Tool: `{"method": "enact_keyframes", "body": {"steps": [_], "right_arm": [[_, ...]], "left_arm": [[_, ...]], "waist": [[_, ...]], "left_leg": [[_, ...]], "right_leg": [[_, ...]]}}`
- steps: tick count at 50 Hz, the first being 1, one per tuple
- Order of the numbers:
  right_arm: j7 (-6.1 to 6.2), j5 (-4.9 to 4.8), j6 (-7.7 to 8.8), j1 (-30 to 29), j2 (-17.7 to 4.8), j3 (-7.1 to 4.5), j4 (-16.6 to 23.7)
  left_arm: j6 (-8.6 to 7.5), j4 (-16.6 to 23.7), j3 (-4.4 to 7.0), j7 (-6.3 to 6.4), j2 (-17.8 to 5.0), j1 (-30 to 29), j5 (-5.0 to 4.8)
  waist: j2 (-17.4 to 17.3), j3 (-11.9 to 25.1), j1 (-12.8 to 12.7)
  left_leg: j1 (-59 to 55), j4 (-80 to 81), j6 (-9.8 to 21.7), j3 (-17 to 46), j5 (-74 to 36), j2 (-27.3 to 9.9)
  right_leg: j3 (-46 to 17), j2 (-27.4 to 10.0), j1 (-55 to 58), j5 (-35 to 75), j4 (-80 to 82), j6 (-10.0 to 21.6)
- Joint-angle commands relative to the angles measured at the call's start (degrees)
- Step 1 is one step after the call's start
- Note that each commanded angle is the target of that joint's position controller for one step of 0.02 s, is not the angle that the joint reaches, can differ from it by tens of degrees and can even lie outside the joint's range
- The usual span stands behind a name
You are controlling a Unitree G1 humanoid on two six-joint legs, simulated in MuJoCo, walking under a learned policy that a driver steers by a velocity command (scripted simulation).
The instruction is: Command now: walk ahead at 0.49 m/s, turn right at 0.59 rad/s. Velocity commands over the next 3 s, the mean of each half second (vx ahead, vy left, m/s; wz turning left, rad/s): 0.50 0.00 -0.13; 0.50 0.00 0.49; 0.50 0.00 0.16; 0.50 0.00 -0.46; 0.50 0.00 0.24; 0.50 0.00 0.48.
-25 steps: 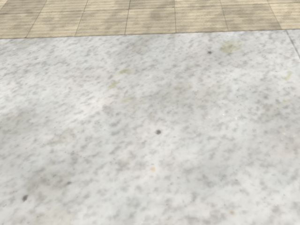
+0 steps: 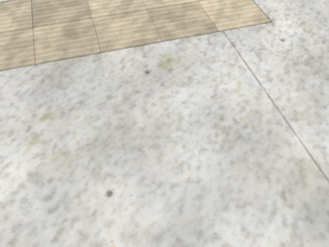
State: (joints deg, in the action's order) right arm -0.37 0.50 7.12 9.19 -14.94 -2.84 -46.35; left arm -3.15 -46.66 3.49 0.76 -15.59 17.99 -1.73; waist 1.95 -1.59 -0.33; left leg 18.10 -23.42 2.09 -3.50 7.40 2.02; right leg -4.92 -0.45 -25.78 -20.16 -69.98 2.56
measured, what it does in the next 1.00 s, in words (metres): walks ahead, turning left: right foot, then left foot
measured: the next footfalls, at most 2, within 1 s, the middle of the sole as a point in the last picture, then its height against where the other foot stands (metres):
right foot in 0.36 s outside the picture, level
left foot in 0.90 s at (150, 212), level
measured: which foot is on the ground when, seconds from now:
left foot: down 0.00-0.36, up 0.38-0.88, down 0.90-1.00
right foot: up 0.00-0.34, down 0.36-0.90, up 0.92-1.00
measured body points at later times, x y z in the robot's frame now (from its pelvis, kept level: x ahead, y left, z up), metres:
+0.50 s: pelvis +0.26 -0.08 +0.00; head +0.29 -0.09 +0.45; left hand +0.41 +0.18 -0.10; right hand +0.30 -0.36 -0.14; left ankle +0.19 +0.08 -0.64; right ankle +0.30 -0.18 -0.74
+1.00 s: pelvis +0.52 +0.00 -0.02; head +0.56 +0.02 +0.43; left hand +0.53 +0.29 -0.14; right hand +0.74 -0.22 -0.12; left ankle +0.57 +0.08 -0.74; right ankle +0.41 -0.19 -0.63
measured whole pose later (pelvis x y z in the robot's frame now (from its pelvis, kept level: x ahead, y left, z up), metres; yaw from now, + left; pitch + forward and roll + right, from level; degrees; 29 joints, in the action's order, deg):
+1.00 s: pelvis +0.52 +0.00 -0.02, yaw +17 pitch +2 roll -1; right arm -2.6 -1.2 3.0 9.5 -16.2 -4.5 -42.3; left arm -6.4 -46.4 3.7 0.6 -15.8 14.1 -1.4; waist 0.3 -3.4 -0.4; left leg 25.3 -34.9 5.8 -2.1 11.6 3.8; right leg -0.1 -3.5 -18.9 -25.6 -70.7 -0.6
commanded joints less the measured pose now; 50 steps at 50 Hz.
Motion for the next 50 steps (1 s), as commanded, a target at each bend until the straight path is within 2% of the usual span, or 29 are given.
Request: {"method": "enact_keyframes", "body": {"steps": [1, 4, 7, 10, 13, 15, 16, 17, 18, 19, 20, 21, 22, 23, 25, 26, 28, 30, 34, 39, 41, 43, 44, 45, 46, 47, 48, 49, 50], "right_arm": [[-0.24, 0.01, 0.86, 1.48, -4.70, -1.31, 1.33], [-0.27, -0.33, 1.19, 2.60, -7.17, -2.23, -0.02], [-0.32, -0.30, 0.74, 4.61, -8.33, -2.41, -1.25], [-0.43, -1.48, -0.13, 6.81, -9.15, -2.13, -2.37], [-0.62, -2.46, -1.29, 10.59, -10.92, -2.16, -3.97], [-0.52, -2.63, -2.13, 11.14, -11.93, -2.29, -4.62], [-0.41, -2.72, -2.52, 10.17, -12.52, -2.30, -4.65], [-0.32, -2.60, -2.71, 10.04, -11.68, -1.88, -4.73], [-0.24, -1.67, -2.38, 9.59, -8.76, -0.69, -3.74], [-0.48, -0.75, -1.41, 14.19, -1.31, 1.38, -1.76], [-0.51, -2.38, -0.42, 15.10, -4.24, 0.76, -2.84], [-0.48, -4.01, -0.39, 11.68, -8.04, -0.61, -1.88], [-0.28, -3.71, -0.67, 8.54, -7.85, -0.67, -1.05], [0.06, -2.78, -1.28, 6.99, -7.24, -0.92, -1.01], [0.08, -2.46, -3.22, 8.97, -5.50, -1.29, -1.64], [-0.02, -2.54, -3.91, 9.24, -4.08, -1.13, -1.58], [0.03, -2.37, -4.73, 7.82, -3.19, -1.22, -0.63], [-0.06, -2.09, -4.95, 5.15, -2.82, -1.27, 0.60], [-1.57, -1.55, -4.63, -2.07, -1.73, -0.70, 3.25], [-3.20, -1.69, -4.59, -9.92, -1.97, -0.41, 7.51], [-3.66, -1.78, -4.67, -10.06, -2.85, -0.83, 8.74], [-3.56, -2.03, -4.92, -3.97, -5.32, -2.29, 8.29], [-3.17, -2.25, -4.92, 4.57, -8.04, -3.96, 6.26], [-2.01, -2.15, -5.34, 14.10, -12.95, -6.25, 3.80], [-1.35, -2.35, -5.14, 13.24, -20.22, -7.35, 3.92], [-1.65, -1.59, -4.19, 15.41, -16.74, -6.00, 6.03], [-1.94, -1.12, -3.44, 14.00, -12.79, -4.94, 5.34], [-1.90, -1.63, -3.04, 10.55, -10.71, -4.34, 5.80], [-1.78, -1.76, -3.02, 5.88, -8.29, -3.64, 6.79]], "left_arm": [[0.25, 4.63, 0.74, -0.29, -1.73, 1.84, -0.27], [0.83, 7.61, 0.51, -0.28, -1.55, -2.28, 0.41], [0.08, 8.95, -0.01, -0.93, -1.14, -5.82, 0.58], [-0.87, 10.92, -0.83, -2.05, -0.38, -12.85, 1.04], [-1.49, 13.27, -0.95, -2.89, -1.19, -18.33, 0.55], [-2.01, 13.84, -0.30, -3.17, -3.18, -17.79, 0.40], [-2.29, 13.06, 0.44, -3.08, -4.52, -14.26, 0.56], [-2.39, 10.68, 1.92, -2.67, -7.07, -6.68, 0.91], [-2.25, 8.49, 3.59, -1.83, -11.10, 3.76, 1.57], [-1.74, 8.05, 4.82, -0.99, -17.45, 9.34, 2.96], [-1.91, 7.88, 3.88, -1.18, -13.93, 11.02, 2.97], [-2.13, 7.73, 2.62, -1.45, -9.99, 7.50, 2.43], [-2.32, 7.82, 1.78, -1.61, -7.28, 3.39, 1.79], [-2.56, 7.72, 1.18, -1.88, -5.08, -0.65, 1.71], [-3.55, 7.15, 0.90, -2.11, -2.94, -4.63, 2.13], [-4.06, 6.51, 1.16, -2.00, -3.22, -4.95, 2.31], [-4.55, 5.17, 1.66, -1.43, -4.04, -4.58, 2.59], [-4.41, 3.84, 2.02, -0.67, -4.64, -3.32, 2.74], [-3.81, 2.35, 2.72, 0.23, -6.94, -1.90, 2.37], [-2.28, 0.15, 3.54, 0.54, -8.94, 1.48, 1.10], [-1.49, -0.12, 3.84, 0.55, -10.10, 1.03, 0.69], [-0.61, 0.21, 4.21, 0.78, -11.92, -0.32, 0.29], [-0.14, 0.51, 4.10, 0.85, -12.17, -1.53, -0.04], [-0.41, 1.33, 3.48, 1.10, -10.91, -1.02, 0.68], [-1.90, 4.62, 0.67, 0.37, -1.42, 4.15, 3.00], [-4.65, 5.71, 0.62, -0.32, -4.67, -0.54, 0.74], [-5.71, 7.47, 1.40, -0.68, -7.57, -7.01, -1.43], [-6.21, 7.60, 1.05, -0.36, -6.88, -7.66, -0.74], [-6.09, 6.66, 1.37, 0.18, -7.18, -7.33, 1.00]], "waist": [[-6.31, 2.44, -0.07], [-4.62, 0.51, 0.10], [-3.79, 0.45, 1.15], [-3.53, -1.25, 3.20], [-4.87, -2.87, 4.69], [-6.38, -2.25, 3.16], [-7.08, -0.39, 0.36], [-6.37, 4.30, -3.58], [-4.18, 12.15, -8.25], [10.61, 20.22, -6.52], [11.17, 25.92, -7.58], [8.06, 16.97, -6.61], [6.34, 11.61, -4.91], [4.27, 7.85, -2.98], [5.06, 4.69, 0.34], [4.00, 3.87, 1.05], [2.18, 1.88, 1.62], [1.47, 0.31, 1.17], [0.97, -2.11, -1.00], [0.47, -4.76, -3.49], [1.43, -3.74, -2.44], [3.48, 1.39, 1.68], [2.61, 5.93, 6.66], [-1.38, 11.09, 10.64], [-18.20, 14.48, 3.39], [-11.76, 23.89, 6.67], [-7.90, 16.08, 7.73], [-4.70, 11.12, 5.26], [-2.40, 7.80, 2.54]], "left_leg": [[-9.00, 14.81, 9.53, 14.60, -1.28, -16.20], [-9.10, 16.66, 10.90, 9.53, -7.10, -17.47], [-10.87, 16.69, 10.58, 4.77, -10.56, -16.17], [-10.38, 15.89, 9.52, 1.79, -9.80, -14.39], [-13.80, 13.95, 9.19, 4.48, -8.28, -16.37], [-16.71, 10.71, 8.17, 6.37, -10.46, -18.00], [-16.53, 6.68, 7.10, 6.10, -15.69, -17.59], [-14.47, -2.58, 5.52, 3.95, -23.19, -14.86], [-5.17, -17.26, 2.96, 1.49, -17.20, -11.61], [17.00, -39.89, -1.20, -0.51, 13.08, -2.85], [22.67, -50.81, -1.17, 9.52, 25.63, -1.40], [27.45, -53.78, -0.61, 10.58, 22.16, -4.34], [27.39, -52.07, -0.37, 8.90, 17.31, -7.03], [25.20, -49.10, -0.51, 8.62, 13.24, -8.79], [19.09, -45.92, -0.74, 9.15, 8.07, -10.33], [18.40, -45.36, -0.96, 9.09, 6.66, -10.25], [20.44, -42.86, -1.29, 9.91, 3.24, -10.11], [23.41, -37.76, -1.56, 10.57, -1.30, -9.73], [22.68, -24.55, -1.12, 6.89, -10.29, -8.99], [24.31, -16.63, 1.29, 2.54, -5.72, -8.28], [21.17, -15.06, 3.10, -0.28, -0.35, -6.26], [10.71, -14.93, 5.53, -4.10, 5.02, -1.49], [-1.33, -11.11, 7.48, -5.20, 2.57, 1.72], [-19.00, -9.39, 10.14, 2.03, 0.22, -0.45], [-37.36, -4.38, 20.34, 34.50, 6.86, -16.23], [-41.48, 6.29, 23.70, 52.93, 14.76, -21.55], [-37.69, 7.82, 20.09, 45.14, 10.15, -20.36], [-29.42, 6.99, 18.00, 37.37, 4.90, -17.99], [-20.73, 6.90, 16.15, 30.94, -0.96, -15.42]], "right_leg": [[-1.70, -6.93, -10.29, 3.46, 0.17, -0.16], [-1.84, -8.11, -15.07, 7.82, 5.49, -0.93], [-1.48, -7.31, -15.15, 15.96, 15.43, -0.86], [3.62, -5.94, -11.20, 20.98, 27.02, -0.57], [5.37, -4.62, -9.74, 17.17, 33.62, -0.43], [5.67, -3.11, -6.70, 12.95, 37.55, 0.51], [6.72, -1.52, -0.61, 13.23, 40.37, 1.27], [7.79, 0.31, 10.87, 14.26, 42.19, 2.58], [2.05, -5.59, 27.66, 16.18, 40.01, 5.27], [-22.29, -22.16, 47.56, 12.14, 43.08, 12.49], [-36.19, -26.05, 47.08, 8.24, 50.35, 15.79], [-27.19, -23.99, 41.05, 8.17, 50.87, 13.37], [-18.65, -21.26, 33.83, 10.01, 51.98, 11.38], [-12.98, -18.61, 26.95, 11.60, 54.29, 9.98], [-5.17, -15.88, 18.91, 15.12, 58.82, 8.65], [-2.75, -15.84, 17.39, 18.16, 60.22, 8.92], [1.99, -15.66, 17.08, 22.47, 61.67, 8.88], [5.72, -15.44, 18.57, 23.73, 62.20, 8.54], [11.92, -15.06, 20.21, 22.37, 63.09, 7.19], [15.42, -17.40, 28.16, 24.15, 60.18, 5.89], [17.00, -17.70, 30.42, 35.07, 55.70, 4.83], [18.62, -16.92, 30.70, 55.17, 44.54, 3.42], [20.21, -14.79, 27.48, 58.50, 32.89, 1.83], [20.17, -12.45, 14.75, 45.63, 16.18, -1.12], [15.90, -1.21, -12.21, -9.61, -5.49, -5.18], [0.72, 1.74, -18.50, -14.60, -12.62, -4.18], [-0.36, -0.91, -23.83, -9.00, -12.12, -2.63], [-0.24, -3.51, -22.49, -3.76, -7.38, -1.53], [-0.20, -5.64, -18.17, -0.59, -2.49, -1.67]]}}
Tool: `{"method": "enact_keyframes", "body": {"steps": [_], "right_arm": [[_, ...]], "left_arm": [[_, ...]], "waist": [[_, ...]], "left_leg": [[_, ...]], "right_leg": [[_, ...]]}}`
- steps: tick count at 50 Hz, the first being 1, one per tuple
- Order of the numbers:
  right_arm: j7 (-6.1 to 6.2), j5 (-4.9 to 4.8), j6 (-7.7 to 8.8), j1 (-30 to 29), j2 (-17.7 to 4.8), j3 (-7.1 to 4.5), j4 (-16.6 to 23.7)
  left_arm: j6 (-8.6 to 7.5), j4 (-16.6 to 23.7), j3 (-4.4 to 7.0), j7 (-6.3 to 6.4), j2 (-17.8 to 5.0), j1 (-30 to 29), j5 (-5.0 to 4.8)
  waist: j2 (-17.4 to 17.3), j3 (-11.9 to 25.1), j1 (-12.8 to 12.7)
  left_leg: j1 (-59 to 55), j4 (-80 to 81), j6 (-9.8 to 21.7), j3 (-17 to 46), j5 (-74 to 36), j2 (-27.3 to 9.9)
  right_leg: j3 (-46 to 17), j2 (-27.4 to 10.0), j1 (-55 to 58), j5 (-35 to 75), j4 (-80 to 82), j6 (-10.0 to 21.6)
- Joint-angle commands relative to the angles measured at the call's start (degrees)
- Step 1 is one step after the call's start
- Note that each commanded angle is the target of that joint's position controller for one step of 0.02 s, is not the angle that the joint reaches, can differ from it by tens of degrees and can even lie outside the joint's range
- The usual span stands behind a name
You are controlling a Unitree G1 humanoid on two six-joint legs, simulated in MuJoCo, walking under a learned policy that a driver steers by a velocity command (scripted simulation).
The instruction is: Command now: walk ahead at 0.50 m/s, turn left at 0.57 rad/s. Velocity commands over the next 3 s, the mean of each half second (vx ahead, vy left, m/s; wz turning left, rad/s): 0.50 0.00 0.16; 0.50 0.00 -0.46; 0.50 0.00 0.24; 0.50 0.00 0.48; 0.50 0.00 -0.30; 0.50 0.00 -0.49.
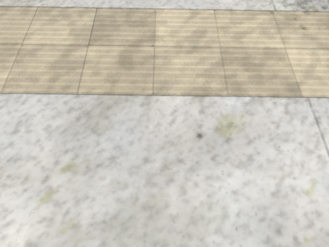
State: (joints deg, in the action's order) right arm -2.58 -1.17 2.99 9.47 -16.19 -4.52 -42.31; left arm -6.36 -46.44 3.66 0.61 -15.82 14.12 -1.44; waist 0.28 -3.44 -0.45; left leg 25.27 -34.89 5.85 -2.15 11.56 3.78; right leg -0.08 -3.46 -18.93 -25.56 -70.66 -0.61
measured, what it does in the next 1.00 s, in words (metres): walks ahead: right foot, then left foot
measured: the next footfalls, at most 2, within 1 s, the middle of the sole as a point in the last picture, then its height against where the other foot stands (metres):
right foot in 0.42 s outside the picture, level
left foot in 0.92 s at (156, 180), level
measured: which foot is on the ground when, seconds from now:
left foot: down 0.00-0.44, up 0.46-0.90, down 0.92-1.00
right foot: up 0.00-0.40, down 0.42-0.94, up 0.96-1.00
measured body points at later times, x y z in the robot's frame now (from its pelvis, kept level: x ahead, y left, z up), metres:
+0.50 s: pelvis +0.30 -0.04 +0.00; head +0.33 -0.04 +0.45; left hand +0.47 +0.22 -0.09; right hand +0.37 -0.32 -0.12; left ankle +0.11 +0.07 -0.65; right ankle +0.39 -0.11 -0.72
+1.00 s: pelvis +0.58 -0.02 +0.01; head +0.60 -0.02 +0.46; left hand +0.68 +0.25 -0.11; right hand +0.74 -0.31 -0.06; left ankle +0.68 +0.07 -0.72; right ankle +0.42 -0.11 -0.66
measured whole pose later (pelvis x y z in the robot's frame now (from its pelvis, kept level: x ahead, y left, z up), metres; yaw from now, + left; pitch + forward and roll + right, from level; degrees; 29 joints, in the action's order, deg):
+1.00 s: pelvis +0.58 -0.02 +0.01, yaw -14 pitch +2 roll +1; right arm -0.8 0.1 7.2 4.8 -14.8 -2.7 -37.5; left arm -2.0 -43.5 3.2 0.8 -16.8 21.6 -1.7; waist 1.9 0.2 -2.8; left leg 23.4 -29.3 1.4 1.6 8.4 3.4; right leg -10.2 5.6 -15.5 -27.6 -57.1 2.4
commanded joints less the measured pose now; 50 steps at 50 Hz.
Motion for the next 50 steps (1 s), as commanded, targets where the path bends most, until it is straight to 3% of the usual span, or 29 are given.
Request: {"method": "enact_keyframes", "body": {"steps": [1, 3, 5, 7, 10, 13, 16, 18, 19, 21, 22, 23, 24, 25, 26, 27, 28, 31, 34, 37, 40, 42, 44, 45, 46, 47, 48, 49, 50], "right_arm": [[0.66, 0.56, 1.19, 2.99, -5.49, -1.38, 3.95], [1.09, 0.64, 1.42, 2.46, -5.91, -1.47, 4.63], [1.83, 0.39, 1.63, 4.31, -7.45, -1.85, 4.16], [2.61, 0.09, 1.42, 6.38, -8.26, -2.06, 3.60], [3.03, 0.15, 1.26, 8.45, -6.69, -1.31, 2.36], [2.79, 0.36, 1.53, 11.55, -7.51, -1.17, 0.72], [2.86, 0.64, 1.23, 13.46, -8.33, -1.31, -0.79], [3.19, 0.68, 0.78, 12.89, -8.96, -1.50, -1.24], [3.34, 0.77, 0.60, 11.58, -9.45, -1.58, -0.98], [3.66, 1.01, 0.12, 8.96, -9.41, -1.26, -0.02], [3.99, 2.14, 0.25, 9.05, -7.55, -0.33, 1.46], [3.16, 2.14, 1.53, 16.72, -1.92, 1.30, 2.16], [2.52, 1.23, 2.85, 13.05, -6.06, 1.03, 2.20], [1.95, -0.28, 3.84, 6.34, -8.20, 0.49, 4.21], [1.99, 0.26, 4.45, 2.92, -7.52, 0.79, 5.03], [2.14, 1.50, 4.69, 1.72, -7.26, 0.54, 5.51], [2.26, 2.12, 4.44, 2.58, -7.04, 0.30, 5.80], [2.81, 2.39, 3.12, 3.85, -5.29, 0.54, 5.95], [3.19, 2.41, 2.63, -2.01, -3.62, 1.20, 7.47], [2.72, 1.99, 3.16, -8.19, -2.48, 1.60, 8.56], [2.02, 1.20, 3.83, -12.48, -3.30, 1.32, 9.73], [1.61, 0.96, 4.36, -13.24, -4.53, 0.76, 10.09], [1.56, 0.71, 4.91, -10.46, -5.89, -0.02, 9.53], [1.85, 0.83, 5.16, -5.85, -6.92, -0.73, 8.40], [2.32, 1.64, 5.36, 1.41, -9.02, -1.61, 7.45], [2.78, 2.67, 5.06, 9.81, -13.38, -2.70, 6.50], [2.11, 1.64, 4.30, 13.74, -12.98, -2.90, 3.64], [1.91, 0.69, 4.09, 12.04, -8.31, -1.73, 3.99], [1.87, 0.73, 3.63, 9.62, -6.22, -1.03, 4.06]], "left_arm": [[-2.20, 6.17, 1.75, 0.42, -7.64, -2.07, 1.49], [-0.72, 6.50, 1.86, 0.26, -6.72, -1.27, 2.00], [0.15, 7.51, 1.39, 0.35, -5.08, -3.49, 2.46], [0.33, 8.98, 0.86, 0.31, -3.99, -8.13, 2.51], [-0.10, 8.91, -0.19, -0.88, -2.14, -12.20, 1.89], [-0.53, 10.06, -0.30, -1.89, -3.01, -16.62, 0.91], [-0.87, 11.83, -0.19, -2.87, -4.15, -19.35, 0.66], [-0.96, 12.07, -0.12, -3.63, -4.49, -17.91, 0.50], [-0.89, 11.51, 0.25, -3.76, -5.26, -15.05, 0.49], [-0.58, 8.09, 2.05, -3.45, -8.41, -2.03, 0.84], [-0.28, 6.87, 2.84, -3.07, -11.89, 7.10, 1.24], [-0.23, 6.10, 3.73, -3.44, -15.54, 9.45, 0.86], [0.13, 5.83, 2.57, -3.32, -10.13, 10.19, -0.34], [0.54, 6.93, 1.98, -2.82, -8.25, 6.50, 0.10], [0.94, 7.91, 1.76, -2.60, -7.99, 3.48, 0.78], [1.14, 8.51, 1.48, -2.54, -7.32, 1.64, 0.96], [1.12, 9.00, 1.19, -2.35, -6.83, 0.70, 1.38], [1.16, 9.00, 1.38, -1.72, -7.33, 0.68, 0.81], [1.57, 8.04, 2.03, -0.70, -9.30, 2.89, 0.37], [2.42, 6.84, 2.07, -0.02, -9.34, 5.77, -0.09], [3.18, 5.84, 2.07, 0.22, -9.21, 8.53, -0.35], [3.71, 5.69, 2.07, 0.45, -8.93, 8.93, -0.39], [4.15, 6.02, 2.30, 0.64, -9.15, 7.57, -0.20], [4.24, 6.55, 2.05, 0.57, -8.31, 6.24, -0.11], [3.99, 7.63, 1.22, 0.28, -5.94, 4.85, 0.37], [3.49, 8.64, 0.11, 0.30, -2.48, 8.85, 0.44], [3.01, 8.48, -0.55, 0.39, -2.70, 14.47, -0.31], [2.86, 7.21, 0.37, 0.24, -7.05, 12.62, -0.73], [2.87, 8.11, 0.59, 0.02, -8.18, 6.53, -0.21]], "waist": [[-1.66, 8.71, 0.43], [-1.73, 7.71, -0.96], [-1.22, 6.20, -0.76], [-2.18, 4.74, 0.75], [-5.02, 4.45, 3.51], [-5.57, 2.54, 6.04], [-4.97, 0.85, 6.74], [-5.39, 1.10, 5.44], [-5.92, 2.89, 3.73], [-4.68, 11.41, -3.26], [1.60, 18.34, -6.23], [17.16, 23.11, -1.79], [11.76, 22.07, -4.70], [7.44, 13.30, -5.19], [0.90, 9.22, -3.90], [-1.66, 6.29, -2.18], [-0.50, 6.33, -0.30], [2.31, 5.76, 1.34], [2.54, 4.26, -0.33], [3.88, 4.27, -2.84], [4.58, 4.17, -4.28], [5.13, 4.13, -3.90], [6.99, 4.48, -1.84], [7.09, 6.44, 0.86], [5.42, 12.49, 4.53], [-4.48, 21.28, 5.49], [-19.11, 24.32, 3.88], [-11.83, 16.51, 4.61], [-6.39, 9.44, 4.94]], "left_leg": [[-21.98, 19.45, 11.73, 25.89, -9.87, -15.50], [-16.68, 21.41, 11.93, 22.88, -15.17, -13.86], [-13.50, 22.11, 11.76, 19.49, -19.42, -12.58], [-12.44, 22.01, 10.22, 17.28, -19.04, -10.80], [-13.05, 21.88, 7.09, 12.51, -14.96, -8.98], [-16.98, 21.72, 6.82, 13.98, -11.12, -12.08], [-26.61, 19.14, 6.31, 15.16, -16.07, -16.17], [-30.18, 16.51, 5.10, 13.85, -24.05, -17.24], [-30.40, 13.71, 4.24, 12.22, -33.51, -16.64], [-26.60, -1.53, 1.84, 7.06, -49.39, -12.61], [-15.38, -18.31, -0.20, 4.52, -33.63, -9.62], [9.10, -38.16, -5.06, 4.05, 13.11, 1.41], [17.42, -42.65, -4.52, 10.44, 18.32, -0.74], [20.94, -42.10, -4.01, 10.15, 13.29, -3.40], [19.32, -38.71, -3.77, 9.11, 9.65, -5.45], [17.40, -34.12, -4.33, 8.59, 7.57, -6.77], [13.94, -31.06, -4.85, 8.62, 6.20, -7.93], [11.58, -23.88, -7.42, 6.72, 5.48, -8.25], [10.73, -12.79, -9.31, 5.66, -4.04, -7.03], [5.98, -1.54, -9.56, 5.32, -14.13, -4.39], [4.03, 3.76, -9.03, 6.07, -15.17, -2.70], [3.05, 7.10, -8.06, 7.17, -12.00, -2.19], [-1.38, 9.24, -6.34, 7.10, -7.97, -2.18], [-8.42, 11.97, -4.70, 6.28, -8.86, -2.52], [-21.41, 10.38, -1.57, 10.11, -8.87, -7.99], [-41.58, 9.63, 5.15, 25.97, -5.36, -19.81], [-47.83, 14.70, 11.18, 46.51, 6.66, -27.63], [-41.76, 17.26, 9.97, 45.33, 15.51, -25.57], [-34.44, 18.11, 8.17, 37.37, 14.32, -22.52]], "right_leg": [[-5.52, -3.97, -20.35, 6.94, 1.25, 1.31], [-4.70, -3.97, -17.01, 8.77, 5.70, 0.01], [-3.51, -3.12, -17.25, 12.36, 11.33, -1.55], [-2.96, -1.78, -18.01, 19.43, 19.81, -2.58], [-1.29, -0.27, -14.20, 32.01, 33.26, -2.04], [-0.83, -0.01, -14.79, 35.02, 37.69, -0.32], [-0.82, 0.22, -21.18, 28.02, 39.84, 2.71], [-0.11, 1.04, -20.57, 22.81, 40.69, 4.74], [1.14, 2.60, -16.06, 20.58, 40.91, 5.86], [2.78, 5.84, 3.51, 23.69, 42.27, 9.12], [-10.49, -3.35, 19.66, 26.87, 41.95, 13.05], [-39.11, -15.31, 39.13, 17.22, 47.06, 23.31], [-45.05, -14.92, 40.81, 5.03, 52.53, 21.65], [-37.57, -13.35, 33.69, 5.75, 53.86, 19.12], [-32.03, -11.18, 25.81, 11.16, 54.64, 17.69], [-28.62, -9.38, 19.66, 17.74, 55.64, 17.43], [-26.02, -7.70, 16.10, 22.65, 56.61, 17.20], [-21.13, -5.48, 10.23, 29.99, 58.05, 17.73], [-17.23, -3.00, 6.26, 31.15, 58.37, 16.13], [-15.83, -0.67, 4.71, 28.49, 56.67, 13.40], [-19.52, -1.80, 7.54, 25.45, 53.95, 12.63], [-23.24, -2.98, 11.20, 23.56, 51.23, 12.09], [-25.80, -3.62, 12.64, 25.40, 48.01, 11.21], [-25.04, -1.91, 11.57, 28.28, 44.24, 9.92], [-22.11, 0.62, 7.00, 28.14, 34.17, 8.07], [-14.28, 7.27, -7.57, 15.03, 16.48, 4.30], [-10.61, 8.79, -20.60, -8.15, 3.82, 2.52], [-12.19, 5.55, -25.20, -5.45, -1.34, 2.14], [-9.97, 3.87, -25.97, -0.98, -2.38, 1.87]]}}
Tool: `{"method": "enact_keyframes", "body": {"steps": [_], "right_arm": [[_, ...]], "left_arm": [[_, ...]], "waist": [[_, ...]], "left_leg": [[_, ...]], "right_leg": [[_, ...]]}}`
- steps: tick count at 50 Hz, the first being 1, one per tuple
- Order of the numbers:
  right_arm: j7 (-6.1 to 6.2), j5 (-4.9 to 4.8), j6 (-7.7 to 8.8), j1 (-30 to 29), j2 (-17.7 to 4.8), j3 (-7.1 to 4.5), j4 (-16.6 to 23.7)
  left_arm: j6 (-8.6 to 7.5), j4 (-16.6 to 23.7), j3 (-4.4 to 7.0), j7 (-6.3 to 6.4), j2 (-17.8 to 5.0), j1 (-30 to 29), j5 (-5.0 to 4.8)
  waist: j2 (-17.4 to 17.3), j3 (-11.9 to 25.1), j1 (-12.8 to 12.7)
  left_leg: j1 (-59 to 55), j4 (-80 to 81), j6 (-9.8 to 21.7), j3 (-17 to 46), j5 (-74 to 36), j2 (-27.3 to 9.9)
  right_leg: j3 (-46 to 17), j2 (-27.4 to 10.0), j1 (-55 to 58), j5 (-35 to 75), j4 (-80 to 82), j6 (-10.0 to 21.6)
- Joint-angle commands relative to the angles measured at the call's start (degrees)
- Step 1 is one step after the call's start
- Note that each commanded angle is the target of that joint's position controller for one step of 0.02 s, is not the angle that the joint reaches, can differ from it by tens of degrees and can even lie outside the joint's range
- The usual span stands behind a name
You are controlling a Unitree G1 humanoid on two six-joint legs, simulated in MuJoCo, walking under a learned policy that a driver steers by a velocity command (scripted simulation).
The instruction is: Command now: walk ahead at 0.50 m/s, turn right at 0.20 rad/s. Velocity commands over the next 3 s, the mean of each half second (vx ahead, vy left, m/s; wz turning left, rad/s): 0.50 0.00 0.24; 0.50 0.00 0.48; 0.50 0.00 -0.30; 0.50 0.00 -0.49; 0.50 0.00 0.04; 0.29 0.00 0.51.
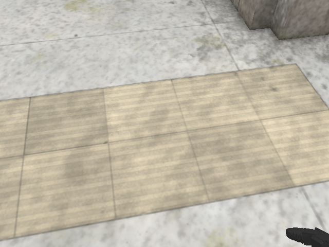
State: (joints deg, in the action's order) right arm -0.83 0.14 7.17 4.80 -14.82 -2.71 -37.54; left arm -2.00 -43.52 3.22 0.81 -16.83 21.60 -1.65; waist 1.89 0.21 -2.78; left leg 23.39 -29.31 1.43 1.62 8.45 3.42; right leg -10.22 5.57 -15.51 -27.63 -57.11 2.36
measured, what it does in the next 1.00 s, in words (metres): walks ahead, turning left: right foot, then left foot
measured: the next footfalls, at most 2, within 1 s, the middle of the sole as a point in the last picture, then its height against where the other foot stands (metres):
right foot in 0.36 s outside the picture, level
left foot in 0.84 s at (124, 236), level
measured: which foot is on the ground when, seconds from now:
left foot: down 0.00-0.36, up 0.38-0.82, down 0.84-1.00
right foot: up 0.00-0.34, down 0.36-0.86, up 0.88-1.00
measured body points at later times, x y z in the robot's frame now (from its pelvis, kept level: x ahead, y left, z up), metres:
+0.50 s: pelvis +0.25 -0.03 +0.01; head +0.26 -0.04 +0.46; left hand +0.36 +0.25 -0.07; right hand +0.36 -0.30 -0.11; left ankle +0.17 +0.10 -0.65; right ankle +0.29 -0.14 -0.73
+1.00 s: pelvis +0.47 +0.11 +0.00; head +0.50 +0.14 +0.45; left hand +0.44 +0.41 -0.11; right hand +0.72 -0.07 -0.09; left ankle +0.48 +0.19 -0.73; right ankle +0.49 -0.07 -0.64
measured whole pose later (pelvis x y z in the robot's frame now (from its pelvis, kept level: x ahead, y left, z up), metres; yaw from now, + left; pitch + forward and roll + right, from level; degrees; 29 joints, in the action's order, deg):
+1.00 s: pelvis +0.47 +0.11 +0.00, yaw +27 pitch +1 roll +0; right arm -2.1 -0.1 2.5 12.3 -16.0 -3.1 -37.5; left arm -5.3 -44.6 3.1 -0.3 -17.8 13.4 -1.2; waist 1.4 -3.4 -0.7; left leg 19.8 -28.8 5.1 -1.2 10.3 4.3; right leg -1.1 -6.1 -27.7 -19.5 -67.9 -0.1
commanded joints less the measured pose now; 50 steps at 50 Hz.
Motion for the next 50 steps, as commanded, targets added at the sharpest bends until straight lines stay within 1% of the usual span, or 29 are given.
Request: {"method": "enact_keyframes", "body": {"steps": [1, 2, 4, 8, 11, 13, 16, 17, 18, 19, 20, 21, 22, 24, 25, 28, 32, 35, 38, 40, 41, 42, 43, 44, 45, 46, 47, 48, 50], "right_arm": [[-0.10, -0.20, -0.95, 11.82, -7.11, -2.40, -0.80], [-0.24, 0.04, -1.08, 10.34, -6.31, -1.97, -0.83], [-0.49, -0.06, -1.14, 9.43, -6.00, -1.71, -0.93], [0.29, -1.33, -1.78, 10.57, -9.90, -2.87, -2.08], [0.67, -1.66, -2.61, 14.07, -11.26, -3.20, -3.39], [0.80, -1.98, -3.11, 16.17, -11.20, -3.13, -4.04], [1.13, -1.95, -3.72, 16.63, -10.48, -2.89, -4.17], [1.16, -1.64, -3.74, 16.50, -8.87, -2.39, -3.94], [1.05, -0.95, -3.44, 15.25, -5.52, -1.21, -2.75], [1.16, -1.71, -2.58, 20.72, -1.68, 0.08, -0.93], [1.39, -2.70, -2.43, 20.55, -6.37, -0.92, -1.01], [1.39, -2.75, -2.76, 16.95, -9.38, -1.91, -1.09], [1.39, -2.27, -3.22, 15.11, -9.05, -2.05, -1.09], [1.04, -1.75, -4.17, 13.58, -7.37, -2.20, -0.71], [0.84, -1.81, -4.66, 13.29, -6.24, -2.04, -0.45], [0.48, -1.33, -5.39, 10.75, -4.37, -1.61, 1.03], [-0.81, -1.29, -5.07, 4.94, -3.25, -0.82, 2.82], [-1.88, -1.41, -5.00, -0.52, -3.46, -0.63, 4.89], [-2.58, -1.44, -5.24, -3.71, -4.77, -1.02, 7.04], [-2.64, -1.07, -5.54, -1.48, -6.69, -2.03, 7.43], [-2.45, -1.00, -5.73, 4.55, -8.54, -3.21, 6.12], [-1.70, -1.28, -6.07, 14.46, -12.00, -5.21, 3.32], [-0.37, -1.69, -6.60, 21.03, -18.00, -6.91, 2.19], [-0.62, -1.88, -5.77, 18.24, -20.61, -6.45, 4.30], [-1.11, -1.38, -4.98, 18.23, -14.41, -4.61, 4.23], [-1.15, -0.86, -4.43, 16.83, -11.93, -3.77, 3.40], [-1.15, -0.79, -4.07, 12.93, -10.35, -3.16, 3.36], [-1.09, -0.33, -3.73, 9.65, -8.07, -2.40, 3.53], [-0.99, 0.40, -2.85, 7.58, -7.36, -2.07, 3.22]], "left_arm": [[-1.84, 6.47, 0.94, -0.36, -6.49, -4.98, 0.95], [-2.19, 6.99, 1.08, -0.50, -5.98, -6.64, 1.76], [-2.60, 7.11, 0.67, -0.82, -4.04, -6.12, 1.79], [-3.46, 8.84, -1.00, -1.21, -0.87, -12.48, 2.45], [-3.99, 9.65, -0.98, -1.80, -1.86, -17.54, 1.53], [-4.32, 10.51, -0.54, -2.02, -3.16, -19.67, 1.10], [-4.77, 10.06, 0.69, -1.79, -5.16, -16.86, 0.99], [-4.82, 9.22, 1.41, -1.36, -6.31, -12.81, 1.29], [-4.82, 8.38, 2.41, -0.69, -9.42, -4.72, 2.19], [-3.67, 7.16, 3.84, -0.42, -14.58, 0.77, 2.71], [-3.29, 5.88, 3.50, -0.84, -11.70, 2.21, 1.99], [-3.34, 6.06, 2.49, -0.87, -8.22, 0.26, 1.62], [-3.35, 6.28, 1.78, -0.98, -6.23, -2.99, 1.82], [-3.50, 5.83, 0.96, -1.20, -3.42, -7.74, 2.39], [-3.75, 5.52, 1.09, -1.24, -3.35, -8.81, 2.43], [-4.51, 3.94, 1.95, -1.11, -4.91, -8.78, 2.22], [-4.25, 1.93, 2.69, -0.69, -7.31, -8.09, 1.92], [-3.74, 0.47, 3.20, -0.50, -9.20, -6.15, 1.18], [-2.87, -0.89, 3.84, -0.56, -10.97, -4.53, 0.25], [-2.12, -1.11, 4.37, -0.31, -12.82, -4.51, -0.17], [-1.62, -1.05, 4.45, -0.11, -13.28, -4.96, -0.38], [-1.47, -0.86, 3.79, 0.18, -11.74, -4.11, -0.04], [-1.85, 1.06, 2.12, 0.11, -7.14, -1.92, 2.22], [-3.69, 3.89, 0.32, -0.52, -3.33, -0.53, 2.46], [-5.02, 3.64, 1.57, -1.34, -8.97, -5.46, 0.14], [-5.51, 3.98, 1.43, -1.66, -8.98, -7.59, -1.21], [-5.45, 3.34, 1.18, -1.17, -7.99, -8.11, -0.40], [-4.85, 2.52, 1.49, -0.86, -8.12, -7.63, 0.64], [-3.16, 0.91, 1.45, -1.09, -7.12, -4.37, 0.66]], "waist": [[-5.11, 1.07, 6.06], [-5.07, -0.85, 4.75], [-7.41, -0.72, 2.92], [-7.40, -0.13, 3.97], [-7.53, 0.25, 5.82], [-7.55, 0.27, 6.09], [-7.79, 1.25, 3.09], [-7.66, 2.84, 0.83], [-3.04, 8.41, -3.21], [12.96, 15.80, -2.49], [13.48, 13.54, -2.97], [8.24, 7.03, -3.25], [5.57, 3.70, -1.85], [5.65, -0.76, 1.01], [5.96, -1.58, 1.82], [3.54, -2.02, 2.43], [1.97, -2.65, 0.95], [1.34, -3.99, -0.66], [1.30, -4.93, -0.81], [2.83, -2.12, 1.50], [2.63, 1.54, 5.33], [0.95, 6.81, 9.96], [-10.25, 11.97, 10.58], [-18.62, 20.58, 6.16], [-9.75, 18.97, 9.69], [-8.34, 11.54, 8.72], [-3.52, 6.86, 6.18], [-4.55, 4.83, 4.16], [-6.40, 4.20, 1.90]], "left_leg": [[-25.37, 14.19, 12.27, 28.43, 11.88, -19.62], [-20.77, 15.55, 12.18, 25.15, 6.06, -17.58], [-15.92, 17.15, 12.38, 21.08, -2.32, -14.63], [-10.59, 17.99, 12.42, 14.43, -8.91, -12.05], [-8.84, 17.07, 11.19, 13.88, -7.69, -11.74], [-9.90, 15.36, 10.20, 15.96, -4.30, -12.45], [-9.30, 10.40, 7.42, 18.34, 0.47, -11.70], [-7.03, 5.88, 5.82, 17.43, 0.35, -9.40], [-0.96, -7.90, 3.32, 13.38, 4.67, -5.83], [14.82, -25.39, 0.28, 5.02, 20.97, -0.16], [23.15, -36.18, -0.54, 5.42, 24.80, -2.89], [25.48, -40.48, -0.59, 6.37, 20.08, -5.04], [24.30, -40.87, -0.88, 5.39, 15.91, -6.46], [20.97, -38.00, -1.37, 5.05, 10.82, -9.01], [19.02, -37.00, -1.57, 4.52, 9.33, -9.66], [18.92, -32.67, -2.56, 3.95, 4.18, -10.07], [16.36, -19.52, -2.01, 1.94, -6.75, -9.86], [14.11, -12.37, -0.64, -0.44, -9.17, -9.13], [13.49, -8.56, 1.69, -2.49, -4.30, -7.99], [6.97, -7.41, 4.04, -5.94, 1.68, -4.43], [-1.71, -5.27, 5.64, -7.82, 1.70, -1.64], [-16.95, -3.42, 7.77, -7.34, -0.58, 0.70], [-35.52, -1.97, 13.20, 12.47, 0.33, -11.29], [-45.88, 9.07, 22.83, 44.52, 12.63, -22.36], [-43.91, 12.70, 19.42, 41.19, 14.90, -22.66], [-36.47, 12.37, 16.98, 32.26, 11.05, -21.24], [-27.65, 12.30, 14.87, 25.14, 4.39, -18.94], [-21.48, 13.03, 13.61, 19.94, -2.34, -16.92], [-14.90, 16.15, 13.54, 15.16, -8.24, -15.51]], "right_leg": [[2.48, -6.85, -29.03, 4.19, -13.50, -1.11], [3.38, -8.77, -27.34, 6.80, -9.90, -1.15], [5.10, -9.70, -22.90, 8.07, -4.20, -1.75], [8.16, -8.58, -16.27, 15.15, 12.98, -3.49], [8.24, -6.20, -10.15, 24.74, 21.49, -4.43], [7.30, -5.52, -7.67, 25.57, 25.13, -4.12], [7.28, -5.61, 1.65, 24.34, 30.53, -2.12], [6.99, -6.99, 8.35, 22.94, 31.83, -0.85], [-0.74, -15.42, 19.93, 20.01, 32.15, 2.44], [-20.47, -28.68, 34.75, 10.80, 35.65, 10.36], [-30.66, -30.56, 33.04, -1.40, 39.54, 12.55], [-24.50, -28.24, 27.64, -2.05, 40.53, 10.78], [-17.69, -25.59, 22.26, 3.68, 41.48, 9.26], [-7.84, -21.86, 13.50, 13.97, 44.58, 8.18], [-4.33, -20.97, 10.61, 17.39, 46.11, 7.91], [2.77, -20.95, 9.04, 26.67, 48.28, 8.91], [11.10, -19.99, 9.87, 31.03, 48.63, 7.74], [14.58, -20.73, 11.70, 30.28, 48.49, 6.49], [16.75, -22.41, 16.60, 34.62, 45.79, 5.09], [19.24, -22.15, 18.67, 52.76, 38.02, 3.81], [21.18, -20.87, 17.64, 60.87, 28.83, 2.70], [22.68, -18.51, 10.88, 59.98, 15.68, 0.80], [23.25, -14.04, -8.48, 30.38, -5.19, -2.46], [11.73, -3.51, -25.15, -6.34, -20.76, -4.37], [4.89, -7.30, -30.39, -2.97, -23.04, -3.18], [6.39, -9.65, -31.37, 1.44, -20.49, -1.88], [6.92, -12.50, -28.75, 5.91, -15.84, -1.72], [6.62, -14.40, -24.99, 8.80, -11.94, -1.83], [6.57, -15.35, -19.48, 12.39, -10.19, -2.47]]}}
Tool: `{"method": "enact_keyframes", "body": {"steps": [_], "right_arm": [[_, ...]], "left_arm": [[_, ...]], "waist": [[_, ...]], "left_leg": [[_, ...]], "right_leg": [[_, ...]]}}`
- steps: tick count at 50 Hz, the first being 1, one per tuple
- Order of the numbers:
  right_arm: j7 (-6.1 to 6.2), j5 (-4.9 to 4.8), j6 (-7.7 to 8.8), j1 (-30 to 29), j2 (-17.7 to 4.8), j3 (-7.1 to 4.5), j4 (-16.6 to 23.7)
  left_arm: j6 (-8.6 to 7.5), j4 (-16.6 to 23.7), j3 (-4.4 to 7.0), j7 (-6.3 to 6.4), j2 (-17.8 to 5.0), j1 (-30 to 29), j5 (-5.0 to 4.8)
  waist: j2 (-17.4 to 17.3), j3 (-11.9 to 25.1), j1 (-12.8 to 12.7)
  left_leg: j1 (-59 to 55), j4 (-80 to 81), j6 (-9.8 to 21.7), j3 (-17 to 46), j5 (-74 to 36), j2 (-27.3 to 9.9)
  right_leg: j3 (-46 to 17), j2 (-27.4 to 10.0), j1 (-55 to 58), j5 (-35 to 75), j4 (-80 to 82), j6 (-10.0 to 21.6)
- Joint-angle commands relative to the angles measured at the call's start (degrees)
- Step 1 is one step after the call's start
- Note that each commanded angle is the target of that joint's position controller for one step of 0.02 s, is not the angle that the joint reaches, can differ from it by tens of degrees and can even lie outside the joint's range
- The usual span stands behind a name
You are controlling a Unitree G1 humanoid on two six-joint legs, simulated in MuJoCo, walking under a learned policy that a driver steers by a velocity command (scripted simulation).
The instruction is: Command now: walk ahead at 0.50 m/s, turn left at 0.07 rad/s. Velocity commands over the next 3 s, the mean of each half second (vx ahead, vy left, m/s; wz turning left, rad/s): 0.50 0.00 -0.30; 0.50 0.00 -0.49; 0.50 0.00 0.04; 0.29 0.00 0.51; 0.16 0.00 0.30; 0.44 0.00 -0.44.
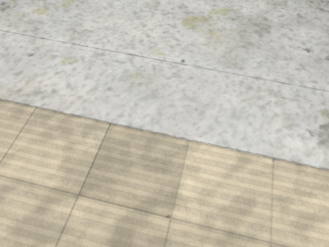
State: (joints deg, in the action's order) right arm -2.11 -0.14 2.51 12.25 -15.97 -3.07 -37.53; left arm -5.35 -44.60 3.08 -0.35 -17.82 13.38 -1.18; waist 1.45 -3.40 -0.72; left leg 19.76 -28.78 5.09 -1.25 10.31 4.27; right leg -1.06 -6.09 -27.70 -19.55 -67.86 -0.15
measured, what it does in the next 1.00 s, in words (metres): walks ahead, turning right: right foot, then left foot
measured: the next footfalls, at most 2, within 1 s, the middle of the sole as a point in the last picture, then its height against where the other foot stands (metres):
right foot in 0.42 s outside the picture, level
left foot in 0.88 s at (181, 184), level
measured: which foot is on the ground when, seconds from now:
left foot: down 0.00-0.40, up 0.42-0.86, down 0.88-1.00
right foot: up 0.00-0.40, down 0.42-0.90, up 0.92-1.00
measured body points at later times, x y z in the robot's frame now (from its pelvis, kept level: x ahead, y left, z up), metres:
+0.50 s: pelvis +0.29 -0.07 -0.01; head +0.33 -0.08 +0.44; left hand +0.51 +0.15 -0.11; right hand +0.30 -0.36 -0.13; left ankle +0.13 +0.08 -0.63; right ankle +0.35 -0.16 -0.73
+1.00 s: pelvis +0.58 -0.10 +0.00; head +0.60 -0.10 +0.45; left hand +0.79 +0.10 -0.12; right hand +0.59 -0.41 -0.09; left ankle +0.68 -0.03 -0.73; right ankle +0.43 -0.17 -0.65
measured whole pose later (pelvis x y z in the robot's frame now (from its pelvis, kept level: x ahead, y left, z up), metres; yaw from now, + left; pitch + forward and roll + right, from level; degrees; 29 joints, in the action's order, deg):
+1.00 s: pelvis +0.58 -0.10 +0.00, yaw -29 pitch +1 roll +1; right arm -1.2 0.4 6.1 10.9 -15.4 -2.9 -41.1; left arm -2.0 -41.4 3.0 0.5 -17.2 19.0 -1.2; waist 2.2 -0.1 -0.3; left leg 20.3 -29.1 1.6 0.5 10.4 2.3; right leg -6.1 2.8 -22.4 -23.9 -66.0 1.6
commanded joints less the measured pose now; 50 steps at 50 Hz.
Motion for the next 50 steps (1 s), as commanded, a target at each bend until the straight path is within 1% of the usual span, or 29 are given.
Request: {"method": "enact_keyframes", "body": {"steps": [1, 4, 9, 12, 15, 16, 18, 19, 20, 21, 22, 23, 24, 25, 26, 27, 29, 32, 35, 38, 41, 43, 44, 45, 46, 47, 48, 49, 50], "right_arm": [[0.33, 0.69, 2.37, 0.29, -6.57, -1.76, 2.43], [0.85, 0.95, 3.31, 1.95, -7.10, -1.93, -0.09], [1.76, 1.04, 3.47, 3.01, -7.52, -1.80, -2.51], [2.06, 0.64, 2.98, 5.22, -7.94, -2.01, -4.67], [2.45, 0.17, 1.62, 6.89, -8.52, -2.36, -6.27], [2.69, 0.00, 1.09, 6.73, -8.97, -2.51, -6.46], [3.44, -0.20, 0.18, 5.36, -10.75, -2.96, -6.02], [3.89, -0.21, -0.30, 4.89, -11.51, -3.12, -5.78], [4.27, -0.30, -0.66, 3.92, -11.67, -3.02, -5.54], [4.61, 0.10, -0.23, 3.99, -10.57, -2.36, -4.64], [3.16, 1.91, 1.51, 11.08, -2.03, 0.41, -2.32], [2.00, 0.54, 3.87, 6.49, -5.71, 0.09, -2.42], [1.24, -1.76, 5.27, 0.63, -8.52, -0.65, -0.24], [1.32, -1.53, 6.00, -1.66, -7.88, -0.23, 0.67], [1.66, -0.11, 6.04, -2.69, -7.90, -0.54, 0.60], [1.78, 0.51, 5.47, -1.65, -8.31, -0.96, 0.64], [1.91, 0.96, 4.11, 0.73, -7.40, -0.97, 0.35], [2.33, 1.26, 3.01, -2.69, -4.99, -0.05, 1.32], [2.00, 0.95, 3.33, -9.40, -3.55, 0.61, 2.47], [1.43, -0.10, 3.91, -13.15, -4.89, 0.12, 3.54], [1.04, -0.42, 4.64, -11.93, -7.34, -1.10, 3.46], [1.20, 0.01, 5.16, -4.46, -8.56, -2.14, 1.32], [1.53, 1.12, 5.49, 2.30, -10.64, -2.85, 0.62], [1.59, 2.17, 4.96, 9.22, -15.84, -4.25, -1.16], [0.87, 0.47, 4.51, 11.87, -13.59, -4.11, -2.72], [0.93, -0.28, 4.32, 9.00, -9.48, -2.93, -2.14], [1.07, 0.07, 3.86, 6.11, -7.93, -2.35, -1.69], [1.08, 0.46, 3.58, 4.06, -6.83, -1.87, -1.90], [1.16, 0.80, 3.60, 2.90, -5.69, -1.34, -2.12]], "left_arm": [[0.92, 1.41, 1.47, 0.13, -5.32, 4.50, 0.19], [1.92, 2.20, 1.16, 0.47, -3.90, 0.43, 0.32], [1.08, 3.36, 0.74, -0.72, -2.26, -5.43, -0.14], [0.92, 5.21, 0.16, -1.74, -1.15, -9.50, -0.12], [0.73, 7.64, -0.17, -3.13, -0.72, -12.51, 0.09], [0.71, 8.38, -0.13, -3.56, -0.87, -12.72, 0.13], [1.00, 9.08, 0.60, -3.91, -2.42, -10.13, 0.24], [1.27, 8.64, 1.44, -3.80, -4.05, -6.11, 0.31], [1.37, 7.14, 2.88, -3.33, -6.73, 1.75, 0.24], [1.76, 5.56, 4.55, -2.35, -10.84, 11.06, 0.21], [1.63, 5.45, 5.58, -1.84, -16.13, 12.41, -0.33], [1.37, 6.18, 4.24, -1.62, -11.30, 14.13, -0.26], [1.28, 6.27, 3.54, -1.34, -9.01, 11.94, 0.32], [1.26, 7.01, 3.25, -1.21, -8.07, 8.14, 0.25], [1.37, 7.82, 2.80, -1.18, -6.67, 4.49, 0.21], [1.36, 8.75, 2.31, -0.96, -5.55, 2.47, 0.87], [1.42, 9.43, 2.33, -0.63, -5.67, 0.60, 0.73], [1.51, 8.79, 2.95, 0.39, -7.95, 1.48, 0.43], [2.25, 7.80, 3.16, 1.07, -8.46, 3.66, -0.05], [2.86, 6.61, 3.25, 1.20, -8.58, 6.60, -0.41], [3.21, 6.46, 3.25, 1.40, -8.04, 6.54, -0.35], [3.28, 6.60, 2.59, 1.31, -5.83, 5.68, 0.20], [3.03, 7.06, 1.37, 1.03, -2.62, 6.05, 0.73], [2.47, 7.88, 0.23, 1.02, 0.82, 13.47, -0.23], [2.09, 7.37, 0.30, 1.09, -2.08, 14.92, -0.85], [2.11, 7.26, 1.40, 0.98, -6.39, 9.96, -1.02], [2.19, 8.23, 1.52, 1.01, -6.94, 4.89, -0.38], [1.95, 9.21, 1.47, 0.91, -6.30, 1.67, 0.42], [1.84, 9.42, 1.56, 0.68, -5.48, 1.02, 0.65]], "waist": [[-5.34, 7.27, -0.59], [-3.84, 3.50, 0.39], [-4.03, 0.76, 3.13], [-3.35, -1.47, 5.04], [-3.04, -2.12, 5.89], [-3.45, -1.73, 5.46], [-5.92, 1.79, 3.10], [-7.22, 4.86, 0.70], [-6.62, 9.15, -3.86], [-2.31, 14.88, -8.40], [12.93, 20.94, -2.45], [7.77, 26.93, -6.32], [4.78, 18.82, -7.19], [-0.60, 13.25, -4.99], [-3.29, 8.75, -2.59], [-1.74, 7.54, -0.48], [-0.10, 6.05, 1.68], [0.75, 3.93, 1.13], [2.64, 3.81, -1.89], [3.67, 4.30, -3.48], [5.20, 4.54, -1.89], [5.83, 6.97, 1.93], [2.58, 13.03, 4.93], [-12.46, 20.89, 3.65], [-18.90, 20.45, 4.32], [-11.77, 12.38, 5.40], [-7.35, 7.68, 5.20], [-5.67, 4.15, 4.43], [-6.32, 2.89, 3.02]], "left_leg": [[-9.84, 16.96, 10.03, 15.45, -12.35, -16.24], [-9.96, 19.78, 8.93, 9.36, -15.62, -15.66], [-13.26, 21.91, 5.05, 0.82, -14.84, -14.41], [-18.72, 21.77, 4.60, -1.29, -16.49, -16.35], [-26.23, 18.08, 4.35, -2.58, -23.45, -18.66], [-27.91, 15.97, 3.93, -3.14, -28.58, -19.15], [-29.17, 8.71, 2.53, -4.96, -48.63, -18.97], [-28.85, 2.27, 1.76, -5.84, -57.78, -18.55], [-24.92, -8.53, 0.24, -7.37, -59.14, -17.00], [-12.55, -24.69, -1.93, -7.67, -44.67, -14.64], [14.99, -46.64, -6.10, -4.48, 12.16, -2.01], [22.70, -53.64, -5.47, 7.49, 22.28, -0.38], [26.99, -52.30, -4.22, 8.71, 17.38, -3.90], [25.92, -46.97, -3.70, 7.91, 12.94, -6.43], [23.34, -41.61, -4.22, 7.02, 11.00, -8.00], [19.25, -39.19, -4.81, 7.17, 9.56, -9.14], [16.29, -34.40, -6.76, 6.21, 8.72, -9.69], [14.40, -23.54, -9.51, 3.92, 1.89, -8.77], [9.21, -9.63, -10.01, 3.29, -11.51, -5.91], [6.80, -3.17, -9.53, 4.61, -14.41, -4.12], [4.59, 0.25, -7.29, 6.48, -9.13, -4.24], [-4.64, 3.09, -4.38, 4.67, -8.08, -4.71], [-16.20, 2.29, -1.03, 10.22, -5.97, -11.14], [-35.91, 5.29, 8.23, 33.13, 5.01, -23.07], [-37.88, 11.66, 11.24, 49.21, 20.01, -27.42], [-31.74, 12.97, 9.10, 43.54, 24.75, -25.50], [-25.28, 12.99, 7.26, 35.32, 19.61, -23.03], [-19.37, 14.09, 6.93, 29.54, 12.87, -20.65], [-15.63, 15.28, 6.49, 25.40, 7.32, -18.75]], "right_leg": [[-2.36, -3.60, -6.92, 5.88, 1.62, -0.43], [-3.32, -3.33, -11.81, 13.90, 8.33, -1.59], [-2.92, 0.16, -11.55, 28.51, 24.17, -0.75], [-1.69, 0.97, -13.47, 28.85, 30.03, 0.36], [0.37, 1.91, -16.69, 22.77, 33.14, 1.97], [1.60, 2.63, -16.28, 19.64, 33.73, 2.75], [5.52, 6.05, -9.80, 13.14, 33.54, 4.86], [7.04, 8.26, -3.81, 10.45, 33.04, 6.18], [7.16, 10.27, 7.75, 12.53, 35.74, 8.14], [-2.25, 5.34, 25.61, 15.20, 37.82, 11.58], [-33.64, -10.06, 48.23, 8.29, 39.87, 23.07], [-46.37, -12.64, 53.36, 3.54, 47.61, 24.70], [-37.38, -10.94, 48.29, 5.67, 49.21, 21.30], [-30.86, -8.67, 39.64, 10.09, 49.66, 19.40], [-26.13, -6.53, 31.40, 16.32, 50.72, 18.26], [-23.32, -5.08, 25.82, 21.06, 52.10, 18.20], [-20.38, -3.39, 19.60, 24.86, 54.17, 18.50], [-14.86, -0.67, 12.36, 27.16, 55.11, 17.22], [-12.17, 2.68, 9.76, 21.41, 53.55, 13.73], [-16.30, 1.25, 12.73, 15.96, 50.99, 12.38], [-22.17, -1.08, 17.69, 12.87, 46.02, 10.92], [-21.10, 0.54, 18.00, 16.57, 39.71, 8.85], [-17.53, 3.39, 14.44, 14.59, 27.86, 6.90], [-9.37, 11.54, -3.32, -0.22, 8.26, 2.44], [-9.06, 10.48, -13.89, -13.97, -1.91, 1.42], [-10.34, 7.86, -17.59, -9.57, -6.01, 1.45], [-8.02, 5.92, -17.31, -5.48, -5.89, 1.47], [-7.06, 4.51, -16.60, -2.55, -2.84, 1.59], [-6.69, 2.70, -14.39, -0.22, 0.26, 1.70]]}}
